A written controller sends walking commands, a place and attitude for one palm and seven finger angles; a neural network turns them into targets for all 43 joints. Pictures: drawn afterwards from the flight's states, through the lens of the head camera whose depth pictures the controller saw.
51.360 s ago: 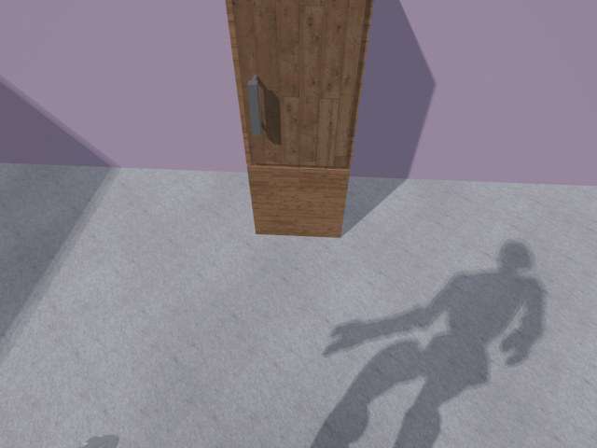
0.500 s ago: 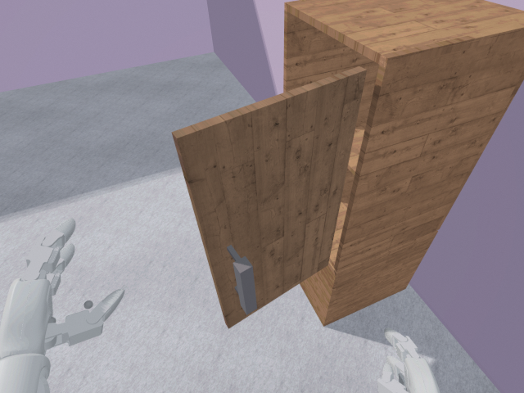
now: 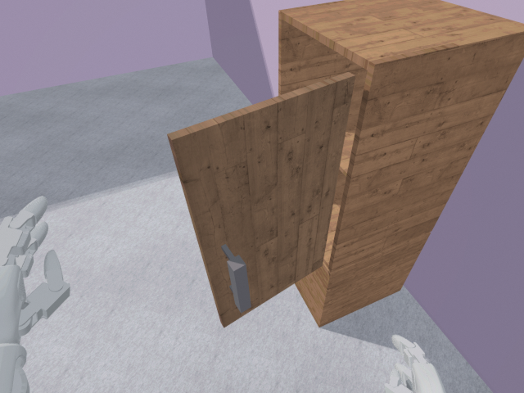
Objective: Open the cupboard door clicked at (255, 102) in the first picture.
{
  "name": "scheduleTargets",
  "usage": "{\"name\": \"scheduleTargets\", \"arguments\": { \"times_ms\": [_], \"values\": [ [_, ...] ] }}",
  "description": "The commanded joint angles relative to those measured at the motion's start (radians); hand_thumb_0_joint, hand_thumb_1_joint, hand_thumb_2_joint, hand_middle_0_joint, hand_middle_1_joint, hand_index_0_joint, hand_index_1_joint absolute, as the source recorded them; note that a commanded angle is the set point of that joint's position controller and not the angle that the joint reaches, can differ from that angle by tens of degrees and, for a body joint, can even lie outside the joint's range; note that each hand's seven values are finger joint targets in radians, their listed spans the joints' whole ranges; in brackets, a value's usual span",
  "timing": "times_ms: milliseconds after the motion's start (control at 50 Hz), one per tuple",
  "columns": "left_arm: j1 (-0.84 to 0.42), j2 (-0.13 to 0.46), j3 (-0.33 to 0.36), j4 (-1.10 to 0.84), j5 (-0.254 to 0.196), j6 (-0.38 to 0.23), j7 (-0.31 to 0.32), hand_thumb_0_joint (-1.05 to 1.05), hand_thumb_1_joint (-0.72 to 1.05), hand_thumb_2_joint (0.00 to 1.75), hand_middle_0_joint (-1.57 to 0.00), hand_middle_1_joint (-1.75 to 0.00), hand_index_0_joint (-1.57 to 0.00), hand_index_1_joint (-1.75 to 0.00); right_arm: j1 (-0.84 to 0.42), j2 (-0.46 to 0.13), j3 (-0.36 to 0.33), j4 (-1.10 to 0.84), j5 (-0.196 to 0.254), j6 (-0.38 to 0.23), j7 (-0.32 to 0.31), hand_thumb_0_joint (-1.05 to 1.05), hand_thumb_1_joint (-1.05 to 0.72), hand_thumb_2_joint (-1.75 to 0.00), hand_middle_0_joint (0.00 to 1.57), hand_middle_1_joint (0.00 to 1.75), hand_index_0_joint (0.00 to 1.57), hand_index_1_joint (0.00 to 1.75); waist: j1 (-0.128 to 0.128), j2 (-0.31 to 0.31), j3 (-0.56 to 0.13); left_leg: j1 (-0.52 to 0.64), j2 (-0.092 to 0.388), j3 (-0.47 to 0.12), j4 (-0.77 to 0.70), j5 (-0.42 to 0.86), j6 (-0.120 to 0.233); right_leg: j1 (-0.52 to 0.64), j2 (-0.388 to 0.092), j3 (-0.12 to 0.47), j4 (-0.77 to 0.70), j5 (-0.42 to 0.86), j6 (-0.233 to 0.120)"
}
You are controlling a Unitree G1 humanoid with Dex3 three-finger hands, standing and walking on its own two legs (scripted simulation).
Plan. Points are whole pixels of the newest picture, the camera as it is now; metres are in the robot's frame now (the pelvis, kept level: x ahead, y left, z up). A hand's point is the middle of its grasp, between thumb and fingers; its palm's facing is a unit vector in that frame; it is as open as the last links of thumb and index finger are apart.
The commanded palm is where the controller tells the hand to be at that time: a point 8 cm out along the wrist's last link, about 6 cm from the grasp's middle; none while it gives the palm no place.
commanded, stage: draw the hand back to the body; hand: left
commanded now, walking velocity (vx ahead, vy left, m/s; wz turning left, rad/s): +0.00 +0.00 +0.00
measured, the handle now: (234, 278) +0.37 +0.12 -0.11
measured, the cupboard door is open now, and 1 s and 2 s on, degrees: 100 100 100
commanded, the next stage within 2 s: step back with the hand held close in 0.06 s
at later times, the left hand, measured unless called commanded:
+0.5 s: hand (51, 301) +0.17 +0.27 +0.15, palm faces +0.37 -0.77 -0.51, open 7.4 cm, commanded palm +0.11 +0.31 +0.17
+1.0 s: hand (9, 339) +0.12 +0.28 +0.15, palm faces +0.44 -0.76 -0.48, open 7.4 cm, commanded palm +0.06 +0.32 +0.17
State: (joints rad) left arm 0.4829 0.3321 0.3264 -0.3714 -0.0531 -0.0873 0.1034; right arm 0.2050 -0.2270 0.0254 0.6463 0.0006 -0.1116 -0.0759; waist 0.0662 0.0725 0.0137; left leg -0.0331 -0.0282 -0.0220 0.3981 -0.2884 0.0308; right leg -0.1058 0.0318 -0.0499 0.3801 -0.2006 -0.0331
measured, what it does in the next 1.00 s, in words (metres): shifts its weight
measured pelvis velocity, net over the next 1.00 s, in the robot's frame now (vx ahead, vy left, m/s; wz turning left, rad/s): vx -0.08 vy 0.02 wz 0.01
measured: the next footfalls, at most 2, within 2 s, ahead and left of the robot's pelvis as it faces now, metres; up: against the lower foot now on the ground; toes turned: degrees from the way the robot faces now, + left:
right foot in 1.26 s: -0.19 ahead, -0.09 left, +0.00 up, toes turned +1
left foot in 1.72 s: -0.19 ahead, +0.06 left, +0.00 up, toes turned +3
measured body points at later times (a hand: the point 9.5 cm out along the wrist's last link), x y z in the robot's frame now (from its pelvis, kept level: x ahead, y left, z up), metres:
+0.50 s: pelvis -0.03 +0.01 +0.00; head -0.01 -0.01 +0.45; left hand +0.14 +0.30 +0.18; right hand +0.15 -0.24 -0.09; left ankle -0.04 +0.10 -0.74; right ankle +0.01 -0.10 -0.74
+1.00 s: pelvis -0.08 +0.02 -0.02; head -0.07 +0.03 +0.43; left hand +0.09 +0.32 +0.18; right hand +0.09 -0.22 -0.09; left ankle -0.04 +0.10 -0.74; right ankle +0.01 -0.10 -0.74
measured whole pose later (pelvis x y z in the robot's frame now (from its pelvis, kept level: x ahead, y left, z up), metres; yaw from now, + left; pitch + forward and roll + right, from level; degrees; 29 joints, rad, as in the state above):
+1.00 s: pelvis -0.08 +0.02 -0.02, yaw +0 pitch +0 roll -1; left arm 0.51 0.40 0.43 -0.50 0.00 -0.22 0.15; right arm 0.21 -0.23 0.01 0.58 0.00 -0.06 -0.08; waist 0.01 0.00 0.03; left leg -0.37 -0.05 -0.01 0.65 -0.29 0.06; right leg -0.40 0.01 -0.05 0.52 -0.13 -0.01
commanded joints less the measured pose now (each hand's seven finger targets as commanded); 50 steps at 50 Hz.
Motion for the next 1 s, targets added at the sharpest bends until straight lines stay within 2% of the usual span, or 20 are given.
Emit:
{"name": "scheduleTargets", "arguments": {
  "times_ms": [0,80,140,160,180,200,240,280,320,380,420,540,600,680,760,800,860,920,960,980],
  "values": [
    [-0.113,0.206,0.132,-0.225,0.003,-0.079,0.024,0.0,0.9,0.9,-0.2,-0.3,-0.2,-0.3,-0.147,-0.093,-0.03,-0.165,-0.001,-0.07,-0.015,0.0,-0.9,-0.9,0.2,0.3,0.2,0.3,0.001,-0.001,-0.042,-0.104,0.034,0.0,-0.072,0.246,-0.016,0.082,-0.037,0.026,-0.053,0.128,0.012],
    [-0.1,0.199,0.13,-0.207,0.002,-0.084,0.022,0.0,0.9,0.9,-0.2,-0.3,-0.2,-0.3,-0.148,-0.093,-0.033,-0.158,-0.001,-0.075,-0.014,0.0,-0.9,-0.9,0.2,0.3,0.2,0.3,0.004,-0.004,-0.04,-0.099,0.034,0.005,-0.074,0.226,-0.013,0.081,-0.038,0.032,-0.064,0.108,0.014],
    [-0.099,0.183,0.117,-0.179,0.0,-0.083,0.018,0.0,0.9,0.9,-0.2,-0.3,-0.2,-0.3,-0.151,-0.091,-0.034,-0.153,-0.001,-0.076,-0.014,0.0,-0.9,-0.9,0.2,0.3,0.2,0.3,-0.001,-0.027,-0.006,-0.105,0.033,0.006,-0.08,0.189,-0.01,0.063,-0.039,0.037,-0.082,0.066,0.017],
    [-0.213,0.216,0.125,-0.237,0.003,-0.093,0.022,0.0,0.9,0.9,-0.2,-0.3,-0.2,-0.3,-0.16,-0.098,-0.034,-0.151,0.0,-0.08,-0.016,0.0,-0.9,-0.9,0.2,0.3,0.2,0.3,-0.007,0.003,-0.038,-0.09,0.029,0.006,-0.078,0.18,-0.007,0.066,-0.041,0.044,-0.085,0.06,0.017],
    [-0.245,0.324,0.249,-0.245,0.013,-0.129,0.035,0.0,0.9,0.9,-0.2,-0.3,-0.2,-0.3,-0.134,-0.124,-0.036,-0.181,0.007,-0.056,-0.017,0.0,-0.9,-0.9,0.2,0.3,0.2,0.3,-0.05,-0.035,0.049,-0.191,0.042,-0.034,-0.04,0.112,0.009,-0.031,-0.085,0.122,-0.131,0.056,0.018],
    [-0.12,0.243,0.198,-0.145,0.012,-0.126,0.025,0.0,0.9,0.9,-0.2,-0.3,-0.2,-0.3,-0.129,-0.115,-0.046,-0.163,0.001,-0.036,-0.016,0.0,-0.9,-0.9,0.2,0.3,0.2,0.3,-0.052,-0.102,0.024,-0.172,0.038,-0.044,-0.009,0.117,0.011,-0.046,-0.105,0.123,-0.142,0.043,0.013],
    [-0.048,0.217,0.174,-0.167,0.012,-0.139,0.018,0.0,0.9,0.9,-0.2,-0.3,-0.2,-0.3,-0.137,-0.119,-0.051,-0.174,-0.005,-0.018,-0.01,0.0,-0.9,-0.9,0.2,0.3,0.2,0.3,-0.055,-0.059,-0.019,-0.171,0.036,-0.034,0.012,0.144,0.007,-0.055,-0.126,0.121,-0.131,0.077,0.006],
    [-0.005,0.217,0.171,-0.22,0.01,-0.152,0.022,0.0,0.9,0.9,-0.2,-0.3,-0.2,-0.3,-0.132,-0.126,-0.057,-0.182,-0.005,-0.008,-0.011,0.0,-0.9,-0.9,0.2,0.3,0.2,0.3,-0.058,-0.011,-0.096,-0.178,0.042,-0.035,0.009,0.195,0.001,-0.016,-0.13,0.103,-0.085,0.149,0.002],
    [0.033,0.232,0.193,-0.238,0.006,-0.156,0.029,0.0,0.9,0.9,-0.2,-0.3,-0.2,-0.3,-0.137,-0.126,-0.06,-0.185,-0.004,0.0,-0.017,0.0,-0.9,-0.9,0.2,0.3,0.2,0.3,-0.055,0.003,-0.141,-0.186,0.052,-0.043,-0.005,0.277,-0.005,0.02,-0.118,0.075,-0.033,0.243,0.005],
    [0.058,0.257,0.22,-0.266,0.0,-0.153,0.037,0.0,0.9,0.9,-0.2,-0.3,-0.2,-0.3,-0.137,-0.125,-0.069,-0.203,0.002,0.019,-0.022,0.0,-0.9,-0.9,0.2,0.3,0.2,0.3,-0.055,-0.027,-0.195,-0.205,0.065,-0.049,0.001,0.389,-0.013,0.061,-0.105,0.056,0.032,0.357,0.013],
    [0.068,0.267,0.233,-0.258,-0.002,-0.147,0.039,0.0,0.9,0.9,-0.2,-0.3,-0.2,-0.3,-0.146,-0.122,-0.073,-0.204,0.005,0.028,-0.026,0.0,-0.9,-0.9,0.2,0.3,0.2,0.3,-0.052,-0.044,-0.196,-0.215,0.064,-0.048,0.007,0.382,-0.015,0.051,-0.107,0.061,0.037,0.366,0.013],
    [0.051,0.259,0.211,-0.263,0.006,-0.147,0.047,0.0,0.9,0.9,-0.2,-0.3,-0.2,-0.3,-0.143,-0.127,-0.075,-0.215,0.009,0.038,-0.032,0.0,-0.9,-0.9,0.2,0.3,0.2,0.3,-0.057,-0.057,-0.141,-0.293,0.07,-0.059,-0.009,0.235,0.0,0.003,-0.098,0.081,0.027,0.227,0.021],
    [0.04,0.261,0.207,-0.275,0.017,-0.151,0.053,0.0,0.9,0.9,-0.2,-0.3,-0.2,-0.3,-0.133,-0.138,-0.075,-0.22,0.009,0.035,-0.03,0.0,-0.9,-0.9,0.2,0.3,0.2,0.3,-0.06,-0.052,-0.119,-0.363,0.074,-0.072,-0.029,0.087,0.017,-0.003,-0.093,0.092,0.018,0.109,0.025],
    [0.026,0.264,0.217,-0.298,0.036,-0.166,0.058,0.0,0.9,0.9,-0.2,-0.3,-0.2,-0.3,-0.128,-0.15,-0.071,-0.237,0.004,0.026,-0.03,0.0,-0.9,-0.9,0.2,0.3,0.2,0.3,-0.06,0.0,-0.085,-0.529,0.099,-0.115,-0.096,-0.133,0.047,0.07,-0.064,0.087,0.075,0.03,0.035],
    [0.008,0.263,0.232,-0.312,0.056,-0.177,0.06,0.0,0.9,0.9,-0.2,-0.3,-0.2,-0.3,-0.122,-0.156,-0.071,-0.25,-0.001,0.015,-0.031,0.0,-0.9,-0.9,0.2,0.3,0.2,0.3,-0.055,0.034,-0.074,-0.708,0.136,-0.159,-0.141,-0.294,0.08,0.182,-0.035,0.092,0.201,0.062,0.042],
    [-0.009,0.263,0.235,-0.312,0.061,-0.18,0.061,0.0,0.9,0.9,-0.2,-0.3,-0.2,-0.3,-0.111,-0.157,-0.072,-0.25,-0.003,0.01,-0.028,0.0,-0.9,-0.9,0.2,0.3,0.2,0.3,-0.057,0.017,-0.073,-0.749,0.136,-0.162,-0.127,-0.31,0.084,0.201,-0.034,0.102,0.232,0.091,0.041],
    [-0.026,0.263,0.231,-0.314,0.062,-0.184,0.061,0.0,0.9,0.9,-0.2,-0.3,-0.2,-0.3,-0.097,-0.154,-0.074,-0.247,-0.003,0.0,-0.022,0.0,-0.9,-0.9,0.2,0.3,0.2,0.3,-0.065,-0.039,-0.061,-0.706,0.096,-0.123,-0.024,-0.318,0.071,0.109,-0.079,0.156,0.152,0.022,0.024],
    [-0.032,0.281,0.234,-0.324,0.051,-0.19,0.067,0.0,0.9,0.9,-0.2,-0.3,-0.2,-0.3,-0.083,-0.148,-0.077,-0.234,-0.004,-0.005,-0.018,0.0,-0.9,-0.9,0.2,0.3,0.2,0.3,-0.074,-0.111,-0.057,-0.545,0.045,-0.072,0.095,-0.258,0.037,-0.085,-0.138,0.209,-0.002,-0.138,-0.006],
    [-0.015,0.283,0.232,-0.328,0.037,-0.196,0.075,0.0,0.9,0.9,-0.2,-0.3,-0.2,-0.3,-0.075,-0.135,-0.073,-0.217,-0.004,-0.003,-0.017,0.0,-0.9,-0.9,0.2,0.3,0.2,0.3,-0.081,-0.129,-0.071,-0.419,0.027,-0.05,0.145,-0.188,0.015,-0.203,-0.167,0.194,-0.061,-0.193,-0.019],
    [-0.012,0.285,0.23,-0.34,0.033,-0.2,0.078,0.0,0.9,0.9,-0.2,-0.3,-0.2,-0.3,-0.077,-0.137,-0.073,-0.214,-0.003,-0.003,-0.018,0.0,-0.9,-0.9,0.2,0.3,0.2,0.3,-0.084,-0.094,-0.075,-0.406,0.027,-0.05,0.137,-0.177,0.014,-0.219,-0.162,0.175,-0.06,-0.19,-0.016]
  ]
}}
